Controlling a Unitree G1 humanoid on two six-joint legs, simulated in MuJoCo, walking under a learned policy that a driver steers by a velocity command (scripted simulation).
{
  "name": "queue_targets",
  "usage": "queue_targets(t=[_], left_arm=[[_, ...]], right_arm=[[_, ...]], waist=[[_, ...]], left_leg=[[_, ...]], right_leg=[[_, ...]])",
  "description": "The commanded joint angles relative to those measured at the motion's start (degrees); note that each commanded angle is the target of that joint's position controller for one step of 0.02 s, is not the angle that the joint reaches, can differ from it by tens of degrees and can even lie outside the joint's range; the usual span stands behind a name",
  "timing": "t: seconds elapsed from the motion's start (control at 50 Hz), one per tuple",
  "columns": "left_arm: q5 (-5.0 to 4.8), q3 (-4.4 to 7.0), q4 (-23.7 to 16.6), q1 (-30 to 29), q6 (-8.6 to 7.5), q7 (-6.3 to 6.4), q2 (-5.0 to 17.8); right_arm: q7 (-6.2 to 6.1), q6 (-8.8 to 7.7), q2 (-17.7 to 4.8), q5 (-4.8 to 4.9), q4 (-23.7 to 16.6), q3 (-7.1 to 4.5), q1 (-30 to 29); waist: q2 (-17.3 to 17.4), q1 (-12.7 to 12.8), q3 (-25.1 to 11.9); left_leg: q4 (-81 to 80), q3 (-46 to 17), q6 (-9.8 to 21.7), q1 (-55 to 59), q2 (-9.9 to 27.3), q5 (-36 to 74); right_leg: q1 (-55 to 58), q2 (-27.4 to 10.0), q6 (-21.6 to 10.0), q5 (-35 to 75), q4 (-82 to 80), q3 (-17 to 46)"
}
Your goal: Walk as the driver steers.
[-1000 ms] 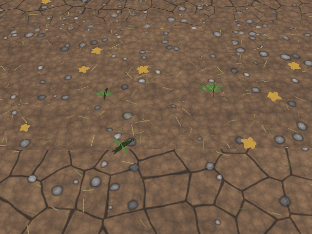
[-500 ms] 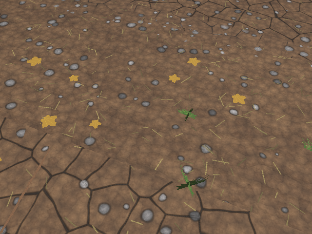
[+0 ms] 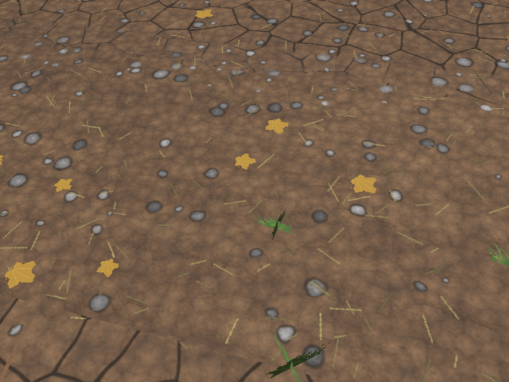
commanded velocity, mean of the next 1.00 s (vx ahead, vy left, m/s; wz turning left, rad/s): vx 0.01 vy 0.00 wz -0.48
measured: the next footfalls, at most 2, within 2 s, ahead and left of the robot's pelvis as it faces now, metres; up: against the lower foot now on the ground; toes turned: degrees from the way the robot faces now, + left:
left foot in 0.40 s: +0.11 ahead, +0.12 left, +0.00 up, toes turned -19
right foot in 0.86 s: +0.04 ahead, -0.14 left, +0.00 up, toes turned -30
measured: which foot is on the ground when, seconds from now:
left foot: up 0.00-0.38, down 0.40-0.86, up 0.88-1.00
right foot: down 0.00-0.40, up 0.42-0.84, down 0.86-1.00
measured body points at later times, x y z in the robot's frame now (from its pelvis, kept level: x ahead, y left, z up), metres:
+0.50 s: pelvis +0.04 +0.02 +0.02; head +0.07 +0.04 +0.46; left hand +0.27 +0.25 -0.09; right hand +0.08 -0.28 -0.09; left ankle +0.08 +0.13 -0.72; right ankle +0.03 -0.10 -0.67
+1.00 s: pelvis +0.06 -0.03 +0.01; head +0.09 -0.07 +0.46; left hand +0.36 +0.07 -0.06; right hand +0.00 -0.34 -0.11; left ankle +0.09 +0.12 -0.65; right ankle +0.01 -0.12 -0.72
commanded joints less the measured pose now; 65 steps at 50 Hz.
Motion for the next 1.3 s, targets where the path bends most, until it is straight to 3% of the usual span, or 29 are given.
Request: queue_targets(t=[0.02,0.04,0.1,0.18,0.32,0.38,0.4,0.42,0.44,0.46,0.48,0.52,0.6,0.74,0.82,0.84,0.86,0.88,0.9,0.92,0.94,0.98,1.06,1.12,1.16,1.18,1.22,1.24,1.3], left_arm=[[0.91,3.33,-1.72,13.23,-0.31,-0.19,11.21],[1.76,3.22,-2.53,13.44,-1.51,-0.2,11.81],[-0.77,3.09,-6.88,0.35,-0.91,1.19,10.71],[-0.72,3.39,-7.89,0.85,1.09,1.38,10.81],[-0.42,4.07,-9.56,1.39,1.65,2.02,11.86],[-1.15,3.86,-10.74,0.09,2.07,2.26,11.47],[-1.42,3.5,-11.03,0.86,2.21,2.27,10.13],[-1.22,2.58,-10.93,3.36,2.44,1.99,5.87],[-2.11,3.11,-13.96,2.71,1.39,1.66,7.59],[-1.28,4.58,-13.23,2.46,0.54,1.24,12.69],[-1.11,5.15,-11.97,3.63,0.69,0.83,13.77],[-0.65,4.67,-10.24,6.03,1.75,0.56,11.48],[-1.71,2.95,-13.59,1.12,2.32,-0.46,7.66],[-1.67,1.81,-16.4,-2.24,1.77,-1.89,6.92],[-1.55,2.26,-15.58,0.88,1.78,-2.41,6.69],[-1.32,2.8,-14.71,2.96,1.66,-2.1,7.78],[-1.41,3.86,-14.83,5.74,1.48,-1.42,11.6],[0.3,4.05,-16.06,5.11,1.1,-1.01,16.44],[0.83,2.39,-15.16,8.4,0.46,-1.0,11.1],[1.62,2.29,-13.24,7.45,-0.01,-1.54,11.33],[0.74,2.27,-13.27,3.65,-0.26,-1.84,10.56],[-0.6,1.5,-13.18,-1.76,0.13,-1.43,9.12],[0.39,1.22,-11.96,-4.01,-0.04,-1.12,7.98],[0.6,0.22,-9.84,-2.92,-0.06,-1.11,5.93],[0.41,-0.37,-8.54,-2.98,-0.21,-1.33,4.68],[0.97,-0.38,-7.81,-1.42,-0.45,-1.3,4.36],[1.74,0.56,-8.01,1.44,-0.44,-1.17,6.77],[1.25,1.1,-7.91,-0.46,-0.27,-0.65,8.43],[0.6,2.0,-8.43,0.48,0.68,0.22,7.62]], right_arm=[[-0.76,0.47,-4.23,-0.35,-6.74,-1.38,-5.95],[-0.48,0.51,-3.38,-0.12,-6.89,-1.49,-6.98],[-0.92,0.6,-6.58,-0.54,-5.73,-2.42,-4.47],[-0.53,1.18,-3.72,-0.19,-6.31,-1.77,-4.91],[0.89,-0.06,-5.97,0.3,-7.78,-2.45,-4.77],[1.88,-0.86,-6.52,0.71,-6.96,-2.95,0.4],[2.07,-0.94,-8.42,0.41,-6.21,-3.78,3.6],[1.92,-0.73,-12.11,-0.83,-5.9,-4.86,6.65],[2.2,-0.51,-14.96,-3.0,-6.82,-5.13,5.01],[1.95,-0.82,-11.81,-2.8,-9.49,-4.51,0.99],[1.53,-0.8,-9.03,-1.95,-10.55,-3.89,-1.98],[1.18,-0.6,-7.12,-0.37,-11.47,-3.23,-4.03],[0.77,0.01,-8.54,-0.7,-10.86,-3.39,1.64],[0.97,0.55,-13.69,-0.23,-11.9,-4.95,3.39],[1.33,0.8,-13.43,1.77,-11.71,-4.78,3.2],[1.62,0.61,-11.57,1.72,-10.84,-4.19,5.29],[2.21,0.07,-8.52,-0.35,-11.31,-3.15,6.56],[2.91,-0.88,-4.56,-2.66,-14.79,-1.15,4.37],[3.33,-1.0,-7.57,-1.98,-13.63,-1.88,2.7],[3.44,-0.92,-9.21,0.37,-14.66,-2.13,2.24],[2.76,-0.32,-10.59,0.69,-13.35,-2.72,1.6],[2.02,1.19,-10.14,0.03,-12.17,-2.84,2.81],[2.28,1.18,-6.0,-0.25,-11.83,-1.46,3.75],[2.62,1.27,-6.2,-0.23,-11.92,-1.35,3.53],[3.14,1.14,-5.86,-0.85,-11.4,-1.13,4.91],[3.15,1.14,-7.58,-1.62,-11.97,-1.38,4.0],[3.16,1.08,-13.37,-0.26,-13.47,-2.85,0.13],[3.32,0.96,-12.15,0.06,-14.61,-2.85,-0.89],[2.99,0.25,-10.29,0.36,-15.93,-2.66,-0.35]], waist=[[-17.61,6.0,-7.12],[-11.62,5.54,-9.7],[-4.85,0.02,-8.36],[-5.55,-0.26,-8.14],[-10.48,0.2,-5.67],[-10.33,-2.6,-5.4],[-8.23,-3.4,-5.97],[3.82,-2.4,-8.08],[19.05,-0.59,-5.25],[13.92,-0.02,-3.66],[9.93,0.91,-3.57],[5.96,1.35,-1.93],[7.44,-1.7,-0.49],[10.12,-3.19,-2.43],[9.9,-1.12,-3.3],[7.03,-0.48,-4.32],[-1.91,-0.21,-8.13],[-17.99,-1.09,-9.3],[-10.22,2.08,-13.99],[-12.53,1.25,-14.51],[-8.36,0.51,-9.86],[-7.04,-2.06,-6.23],[-7.02,-2.73,-6.06],[-7.89,-2.12,-6.07],[-6.35,-3.68,-4.45],[-4.09,-2.35,-3.56],[7.01,2.27,0.48],[7.52,0.62,2.14],[6.57,0.63,0.82]], left_leg=[[24.95,-4.1,-2.26,-25.77,-6.4,-18.48],[33.24,-12.24,-1.67,-30.17,-4.52,-18.03],[31.08,-14.04,-2.08,-26.88,-1.06,-5.01],[16.59,-10.95,-3.23,-17.39,-3.66,0.85],[3.01,-12.3,-3.06,-9.2,-3.87,2.51],[-10.33,-10.77,-1.27,0.66,-3.39,6.82],[-14.86,-11.96,-0.04,8.38,0.17,9.41],[-17.86,-22.99,4.18,17.25,12.52,8.82],[-22.51,-39.6,13.5,13.52,21.31,12.52],[-21.85,-37.64,15.92,11.36,22.95,15.44],[-20.28,-30.52,13.63,10.17,19.47,17.91],[-18.68,-21.79,10.43,8.69,14.35,19.73],[-19.12,-14.33,11.64,10.8,13.01,26.87],[-17.55,-8.7,11.57,10.11,16.31,29.11],[-11.25,-7.38,8.53,10.09,16.3,27.26],[-6.71,-5.17,5.8,6.55,14.53,25.3],[4.44,-0.51,0.59,-3.02,10.79,14.47],[19.88,0.19,-4.24,-19.96,4.18,-15.8],[28.64,-8.07,-5.72,-20.28,4.66,-18.98],[30.26,-9.29,-5.52,-21.0,4.44,-16.13],[29.27,-9.64,-5.41,-21.32,5.33,-12.52],[24.2,-9.1,-5.51,-15.67,4.84,-6.19],[9.69,-7.78,-5.29,-5.56,3.33,-0.16],[1.07,-7.44,-4.34,-0.09,3.15,2.05],[-9.85,-6.5,-2.85,7.11,2.62,14.48],[-9.61,-8.9,-2.1,8.86,4.28,21.68],[-9.74,-14.15,2.72,1.19,6.94,18.53],[-11.59,-15.86,3.7,-2.79,6.58,14.17],[-9.3,-17.43,3.76,-4.56,5.53,14.69]], right_leg=[[26.98,-18.0,-17.9,25.94,-18.38,34.94],[30.56,-18.46,-17.7,21.44,-18.14,38.06],[22.24,-12.86,-11.4,25.77,-15.39,24.41],[14.26,-7.48,-9.36,15.16,-17.13,20.22],[10.04,-6.51,-9.54,-1.1,-20.32,26.44],[7.98,-4.13,-7.47,0.36,-17.87,27.08],[3.24,-1.71,-5.1,-2.49,-14.31,25.06],[-5.9,4.94,-1.5,-12.95,1.52,16.41],[-16.71,10.11,0.82,-20.22,12.72,10.58],[-17.82,6.19,2.36,-16.83,23.19,12.07],[-16.95,5.38,3.05,-12.88,27.43,11.12],[-16.32,4.26,4.42,-6.77,32.97,9.38],[-17.47,1.75,6.57,-1.97,27.29,4.35],[-5.57,-0.72,5.17,-4.82,8.73,-2.34],[5.96,2.29,0.67,0.3,-9.76,-4.9],[14.35,3.11,-0.95,7.16,-16.32,-4.08],[27.92,-4.92,-3.19,26.81,-15.82,6.2],[35.63,-20.16,-13.68,51.5,-13.0,25.01],[34.7,-21.96,-18.83,63.95,-10.26,21.97],[31.63,-20.82,-20.42,50.97,-12.5,20.97],[28.34,-16.1,-16.55,43.0,-13.36,17.33],[19.67,-11.76,-12.44,39.96,-14.41,11.2],[15.61,-9.66,-11.09,33.4,-15.58,8.24],[15.39,-10.6,-11.15,26.16,-15.97,9.58],[12.62,-8.22,-7.21,12.49,-15.65,7.77],[11.46,-5.61,-4.14,3.79,-14.57,6.47],[12.37,0.41,-0.01,-3.91,-12.01,1.17],[14.19,0.76,0.58,-2.06,-9.41,-0.5],[15.16,-0.19,-0.4,2.1,-6.48,-1.78]])
Keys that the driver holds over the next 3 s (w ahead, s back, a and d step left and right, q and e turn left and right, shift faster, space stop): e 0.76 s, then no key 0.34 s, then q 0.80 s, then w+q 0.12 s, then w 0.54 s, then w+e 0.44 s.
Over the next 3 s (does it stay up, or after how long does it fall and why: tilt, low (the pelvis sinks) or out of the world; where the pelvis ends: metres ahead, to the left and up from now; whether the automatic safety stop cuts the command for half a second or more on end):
stays up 0.56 0.01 0.02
